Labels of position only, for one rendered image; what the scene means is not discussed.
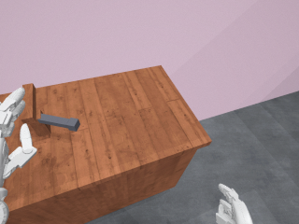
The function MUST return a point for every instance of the counter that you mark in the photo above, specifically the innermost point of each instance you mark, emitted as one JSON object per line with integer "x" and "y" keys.
{"x": 136, "y": 137}

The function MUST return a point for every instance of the robot left hand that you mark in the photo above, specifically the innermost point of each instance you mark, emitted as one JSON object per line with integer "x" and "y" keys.
{"x": 10, "y": 109}

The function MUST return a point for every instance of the robot left forearm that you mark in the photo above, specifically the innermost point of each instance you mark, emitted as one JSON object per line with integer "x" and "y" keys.
{"x": 4, "y": 211}

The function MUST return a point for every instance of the robot right hand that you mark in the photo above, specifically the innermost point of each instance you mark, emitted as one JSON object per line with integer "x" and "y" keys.
{"x": 237, "y": 212}

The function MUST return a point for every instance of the tap lever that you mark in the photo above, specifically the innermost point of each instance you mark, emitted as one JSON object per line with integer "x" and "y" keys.
{"x": 71, "y": 124}

